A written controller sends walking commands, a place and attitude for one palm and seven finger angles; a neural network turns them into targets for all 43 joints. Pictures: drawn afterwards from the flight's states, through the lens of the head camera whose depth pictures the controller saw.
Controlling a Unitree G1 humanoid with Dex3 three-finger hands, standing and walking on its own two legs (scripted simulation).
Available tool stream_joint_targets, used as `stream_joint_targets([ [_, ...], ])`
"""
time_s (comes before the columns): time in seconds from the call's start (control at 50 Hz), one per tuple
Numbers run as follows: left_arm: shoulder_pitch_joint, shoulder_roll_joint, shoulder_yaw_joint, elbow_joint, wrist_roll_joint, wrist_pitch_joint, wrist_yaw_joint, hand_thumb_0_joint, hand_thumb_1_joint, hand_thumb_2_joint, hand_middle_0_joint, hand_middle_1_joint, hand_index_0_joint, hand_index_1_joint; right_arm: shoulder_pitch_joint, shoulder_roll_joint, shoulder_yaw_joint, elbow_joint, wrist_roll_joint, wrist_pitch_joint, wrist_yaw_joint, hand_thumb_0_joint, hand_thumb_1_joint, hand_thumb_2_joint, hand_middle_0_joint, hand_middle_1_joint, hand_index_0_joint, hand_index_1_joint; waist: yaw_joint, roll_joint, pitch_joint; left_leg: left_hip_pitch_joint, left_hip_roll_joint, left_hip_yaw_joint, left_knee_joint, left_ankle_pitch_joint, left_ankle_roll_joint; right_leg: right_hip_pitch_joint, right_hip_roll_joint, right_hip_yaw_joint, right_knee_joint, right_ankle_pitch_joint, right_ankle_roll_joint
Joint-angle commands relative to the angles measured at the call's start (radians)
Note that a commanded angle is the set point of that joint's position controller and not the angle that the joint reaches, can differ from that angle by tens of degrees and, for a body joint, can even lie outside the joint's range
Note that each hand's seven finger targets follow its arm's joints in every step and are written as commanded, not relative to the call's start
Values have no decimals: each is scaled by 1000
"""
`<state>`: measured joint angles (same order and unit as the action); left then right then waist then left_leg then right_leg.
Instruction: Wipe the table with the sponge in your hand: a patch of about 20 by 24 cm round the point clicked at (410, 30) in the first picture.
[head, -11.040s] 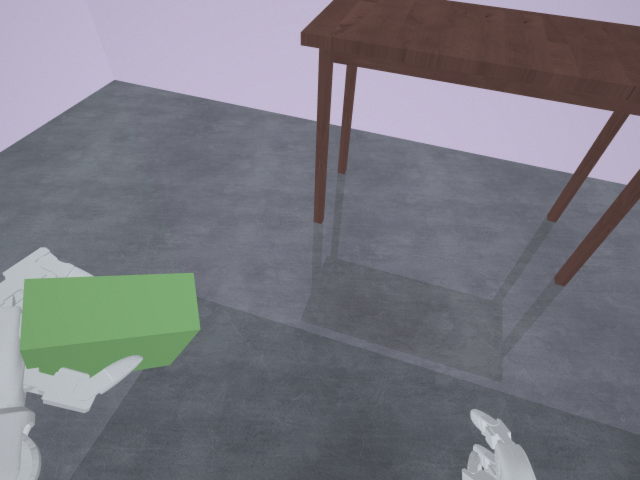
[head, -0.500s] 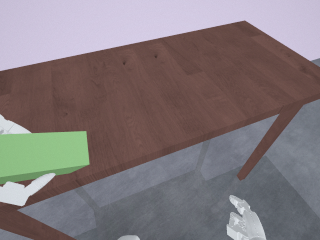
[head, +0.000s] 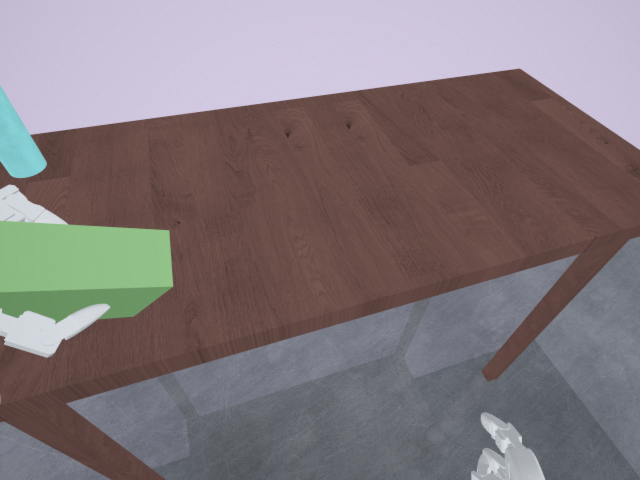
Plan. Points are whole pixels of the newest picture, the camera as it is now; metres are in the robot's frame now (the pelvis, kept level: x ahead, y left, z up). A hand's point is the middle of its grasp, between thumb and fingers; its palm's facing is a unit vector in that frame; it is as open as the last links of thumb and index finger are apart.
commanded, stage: come to a stop and stand still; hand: left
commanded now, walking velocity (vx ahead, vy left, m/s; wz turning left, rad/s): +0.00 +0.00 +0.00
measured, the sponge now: (104, 278) +0.25 +0.25 +0.16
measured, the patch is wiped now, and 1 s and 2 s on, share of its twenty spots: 0.00 0.00 0.00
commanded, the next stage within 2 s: look again from close up in 0.64 s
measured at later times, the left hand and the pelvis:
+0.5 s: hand (57, 266) +0.26 +0.30 +0.16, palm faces +0.41 -0.82 -0.39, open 9.6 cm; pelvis +0.03 +0.04 +0.00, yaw -1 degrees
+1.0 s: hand (64, 279) +0.25 +0.29 +0.16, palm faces +0.38 -0.84 -0.38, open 9.6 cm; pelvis +0.02 +0.04 +0.01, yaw -1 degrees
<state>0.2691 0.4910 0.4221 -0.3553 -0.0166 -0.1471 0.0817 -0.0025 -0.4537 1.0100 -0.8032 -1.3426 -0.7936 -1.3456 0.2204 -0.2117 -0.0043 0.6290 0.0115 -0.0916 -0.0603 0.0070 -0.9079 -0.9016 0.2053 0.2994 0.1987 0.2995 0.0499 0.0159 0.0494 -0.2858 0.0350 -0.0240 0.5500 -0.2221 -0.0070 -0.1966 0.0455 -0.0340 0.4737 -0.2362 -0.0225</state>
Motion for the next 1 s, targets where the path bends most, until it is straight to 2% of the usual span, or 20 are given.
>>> stream_joint_targets([
  [0.0, -204, 50, -10, 0, -26, -71, -6, 0, 100, 1300, -1200, -1600, -1200, -1600, -83, -128, -56, -170, 21, -84, 27, 0, -900, -900, 200, 300, 200, 300, -19, 83, -74, 175, 7, 38, -79, -15, 29, -130, -139, 187, -140, 26, -22],
  [0.04, -46, -103, -138, -157, -41, -75, -21, 0, 100, 1300, -1200, -1600, -1200, -1600, -107, -104, -46, -199, 35, -95, 65, 0, -900, -900, 200, 300, 200, 300, -17, 168, -145, 189, 33, 9, -144, -33, 46, -47, -95, 111, -84, 4, 12],
  [0.08, 32, -62, -118, -311, -16, -79, -10, 0, 100, 1300, -1200, -1600, -1200, -1600, -125, -116, -44, -235, 30, -98, 79, 0, -900, -900, 200, 300, 200, 300, -8, 148, -152, 87, 62, -24, -198, -116, 59, 32, -71, 64, -48, -20, 24],
  [0.1, 58, -25, -83, -359, -9, -84, -2, 0, 100, 1300, -1200, -1600, -1200, -1600, -131, -119, -44, -243, 26, -103, 80, 0, -900, -900, 200, 300, 200, 300, -5, 87, -141, 47, 59, -29, -212, -150, 54, 51, -63, 54, -57, -29, 16],
  [0.14, 127, 133, 90, -384, 3, -99, 31, 0, 100, 1300, -1200, -1600, -1200, -1600, -137, -129, -38, -235, 19, -105, 73, 0, -900, -900, 200, 300, 200, 300, 3, 7, -159, 50, 48, -14, -215, -140, 38, 55, -51, 35, -73, -48, 8],
  [0.2, 101, 149, 173, -391, -18, -125, 46, 0, 100, 1300, -1200, -1600, -1200, -1600, -135, -114, -34, -251, 6, -95, 45, 0, -900, -900, 200, 300, 200, 300, -15, -27, -135, 39, 41, -26, -197, -64, 37, 44, -66, 42, -70, 12, 0],
  [0.24, 85, 139, 181, -330, -20, -128, 54, 0, 100, 1300, -1200, -1600, -1200, -1600, -131, -114, -31, -231, 8, -86, 35, 0, -900, -900, 200, 300, 200, 300, -22, 65, -123, 58, 59, -38, -219, -33, 35, 26, -58, 37, -42, 44, 3],
  [0.26, 72, 71, 127, -291, -27, -127, 48, 0, 100, 1300, -1200, -1600, -1200, -1600, -113, -111, -32, -228, 8, -79, 32, 0, -900, -900, 200, 300, 200, 300, -30, 116, -107, 42, 71, -56, -235, -51, 36, 29, -55, 26, -30, 39, 5],
  [0.3, 30, 74, 120, -256, -24, -128, 42, 0, 100, 1300, -1200, -1600, -1200, -1600, -100, -112, -30, -218, 6, -81, 34, 0, -900, -900, 200, 300, 200, 300, -30, 159, -92, 21, 73, -52, -229, -58, 43, 47, -57, 28, -46, 56, 5],
  [0.42, 39, -5, -19, -322, -6, -112, 23, 0, 100, 1300, -1200, -1600, -1200, -1600, -96, -115, -31, -212, 6, -98, 54, 0, -900, -900, 200, 300, 200, 300, -28, 39, -167, 164, 49, -32, -149, 230, 35, 30, -67, 27, -70, 202, 9],
  [0.46, 52, -12, -22, -327, -2, -101, 30, 0, 100, 1300, -1200, -1600, -1200, -1600, -101, -113, -30, -208, 6, -95, 55, 0, -900, -900, 200, 300, 200, 300, -28, 21, -204, 204, 52, -33, -130, 325, 34, 28, -62, 16, -52, 225, 14],
  [0.54, 44, 81, 77, -371, 5, -98, 50, 0, 100, 1300, -1200, -1600, -1200, -1600, -128, -112, -31, -209, 8, -80, 51, 0, -900, -900, 200, 300, 200, 300, -25, 37, -219, 195, 42, -23, -111, 388, 25, 54, -69, 25, -42, 258, 10],
  [0.56, 73, 32, 48, -328, -5, -99, 46, 0, 100, 1300, -1200, -1600, -1200, -1600, -119, -104, -29, -210, 5, -69, 50, 0, -900, -900, 200, 300, 200, 300, -26, 42, -210, 179, 47, -31, -108, 372, 29, 55, -76, 20, -51, 241, 9],
  [0.62, 76, 52, 68, -339, -13, -101, 44, 0, 100, 1300, -1200, -1600, -1200, -1600, -122, -104, -33, -221, 9, -55, 46, 0, -900, -900, 200, 300, 200, 300, -29, 90, -186, 145, 42, -27, -110, 327, 28, 70, -84, 34, -71, 243, 3],
  [0.76, 116, 14, 28, -328, -24, -94, 38, 0, 100, 1300, -1200, -1600, -1200, -1600, -123, -109, -30, -225, 9, -45, 40, 0, -900, -900, 200, 300, 200, 300, -30, 64, -172, 137, 35, -25, -136, 218, 33, 61, -81, 35, -95, 231, 1],
  [0.84, 92, 59, 58, -336, -15, -88, 49, 0, 100, 1300, -1200, -1600, -1200, -1600, -144, -114, -32, -226, 12, -50, 32, 0, -900, -900, 200, 300, 200, 300, -27, 57, -164, 137, 35, -27, -154, 180, 32, 62, -86, 45, -103, 219, 4],
  [0.86, 110, 17, 25, -302, -21, -87, 45, 0, 100, 1300, -1200, -1600, -1200, -1600, -126, -113, -30, -222, 8, -43, 33, 0, -900, -900, 200, 300, 200, 300, -27, 30, -166, 128, 33, -30, -149, 171, 37, 70, -87, 41, -113, 220, 4],
  [0.94, 93, 66, 64, -313, -15, -86, 53, 0, 100, 1300, -1200, -1600, -1200, -1600, -142, -117, -35, -221, 14, -48, 26, 0, -900, -900, 200, 300, 200, 300, -27, 38, -155, 128, 29, -33, -163, 131, 35, 65, -95, 55, -120, 194, 2],
  [0.96, 96, 4, 7, -297, -21, -87, 45, 0, 100, 1300, -1200, -1600, -1200, -1600, -128, -115, -32, -220, 10, -43, 28, 0, -900, -900, 200, 300, 200, 300, -30, 47, -142, 115, 28, -31, -164, 112, 37, 63, -92, 47, -126, 180, 1],
  [0.98, 78, 38, 30, -317, -20, -89, 48, 0, 100, 1300, -1200, -1600, -1200, -1600, -130, -118, -37, -224, 13, -46, 27, 0, -900, -900, 200, 300, 200, 300, -30, 56, -141, 111, 30, -39, -174, 98, 36, 72, -93, 51, -125, 171, 0],
])
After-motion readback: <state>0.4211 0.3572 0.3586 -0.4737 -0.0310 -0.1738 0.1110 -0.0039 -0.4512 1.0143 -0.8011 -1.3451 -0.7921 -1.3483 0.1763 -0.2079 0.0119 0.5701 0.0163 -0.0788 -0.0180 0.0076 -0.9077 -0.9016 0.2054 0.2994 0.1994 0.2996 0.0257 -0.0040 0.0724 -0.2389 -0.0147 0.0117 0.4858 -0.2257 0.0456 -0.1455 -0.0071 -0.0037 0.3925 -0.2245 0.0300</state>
